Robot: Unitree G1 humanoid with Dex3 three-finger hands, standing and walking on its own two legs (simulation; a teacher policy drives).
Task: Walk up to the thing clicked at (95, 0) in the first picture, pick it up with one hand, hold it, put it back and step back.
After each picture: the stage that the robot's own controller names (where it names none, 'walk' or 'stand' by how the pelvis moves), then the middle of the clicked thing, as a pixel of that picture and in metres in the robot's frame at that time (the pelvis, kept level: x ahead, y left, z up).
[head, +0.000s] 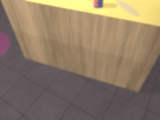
stand; out of the picture +1.03 -0.07 +0.00
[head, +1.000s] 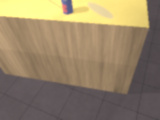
walk; (67, 3) +0.91 +0.17 +0.02
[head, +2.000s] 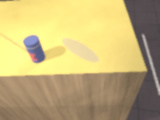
walk; (35, 49) +0.53 +0.26 +0.01
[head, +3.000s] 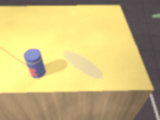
stand; (35, 64) +0.45 +0.22 +0.00
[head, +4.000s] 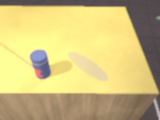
stand; (41, 64) +0.45 +0.20 +0.00
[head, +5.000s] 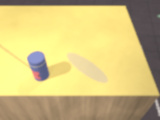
stand; (39, 66) +0.44 +0.21 +0.00
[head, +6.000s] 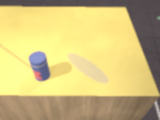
stand; (40, 66) +0.44 +0.20 +0.00
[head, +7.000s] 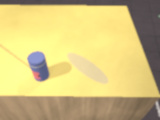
stand; (39, 67) +0.44 +0.20 +0.00
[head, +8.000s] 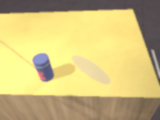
rise first; (43, 67) +0.45 +0.23 +0.00
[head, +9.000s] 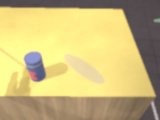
go down; (35, 67) +0.45 +0.21 +0.01
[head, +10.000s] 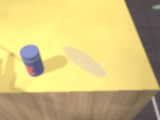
go down; (33, 61) +0.44 +0.20 +0.02
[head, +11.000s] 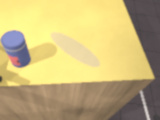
close in; (17, 50) +0.44 +0.21 +0.05
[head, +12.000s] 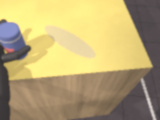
close; (13, 42) +0.47 +0.21 +0.06
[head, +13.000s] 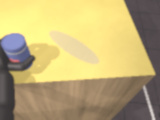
close; (18, 53) +0.43 +0.21 +0.06
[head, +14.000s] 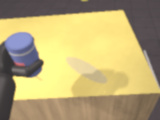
lift; (25, 56) +0.33 +0.18 +0.21
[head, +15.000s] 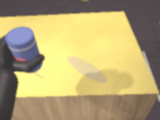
hold; (26, 51) +0.33 +0.18 +0.22
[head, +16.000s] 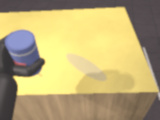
hold; (26, 54) +0.32 +0.17 +0.21
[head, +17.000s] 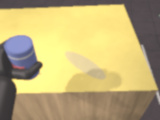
hold; (24, 59) +0.33 +0.19 +0.18
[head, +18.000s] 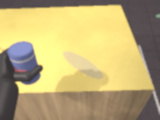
crouch; (25, 63) +0.34 +0.19 +0.15
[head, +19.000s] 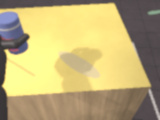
lower; (12, 34) +0.43 +0.22 +0.19
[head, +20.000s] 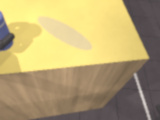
lower; out of the picture +0.49 +0.23 +0.08
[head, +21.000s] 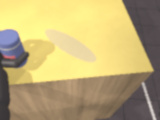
lower; (12, 49) +0.44 +0.22 +0.06
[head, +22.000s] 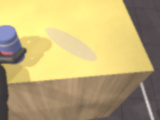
lower; (10, 45) +0.45 +0.22 +0.06
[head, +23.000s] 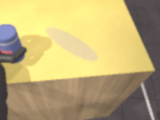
lower; (10, 45) +0.45 +0.22 +0.07
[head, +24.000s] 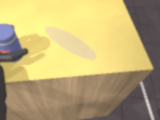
open; (8, 44) +0.46 +0.23 +0.07
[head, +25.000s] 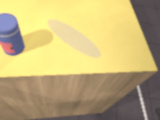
rise; (9, 36) +0.46 +0.22 +0.07
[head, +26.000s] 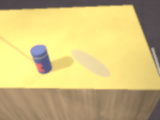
sink last; (41, 59) +0.47 +0.23 +0.04
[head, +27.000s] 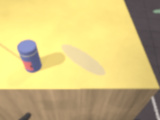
stand; (30, 56) +0.45 +0.23 +0.04
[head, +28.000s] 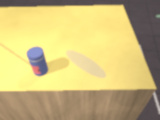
stand; (38, 61) +0.47 +0.22 +0.00
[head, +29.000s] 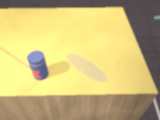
stand; (38, 66) +0.45 +0.21 +0.00
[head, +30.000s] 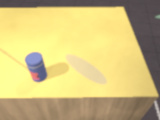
stand; (36, 67) +0.44 +0.21 +0.00
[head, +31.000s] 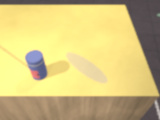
stand; (37, 65) +0.44 +0.21 +0.00
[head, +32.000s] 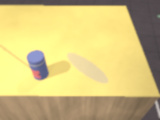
stand; (38, 65) +0.44 +0.21 +0.00
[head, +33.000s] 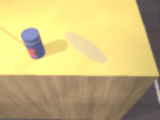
walk; (34, 44) +0.49 +0.22 +0.01
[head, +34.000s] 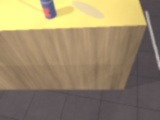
walk; (48, 6) +0.76 +0.25 +0.02
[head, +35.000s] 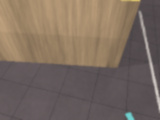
stand; out of the picture +1.11 +0.17 +0.02
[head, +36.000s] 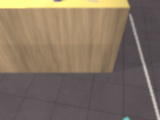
stand; out of the picture +1.06 +0.21 +0.00
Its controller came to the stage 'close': yes
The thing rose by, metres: 0.24
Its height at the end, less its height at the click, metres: +0.00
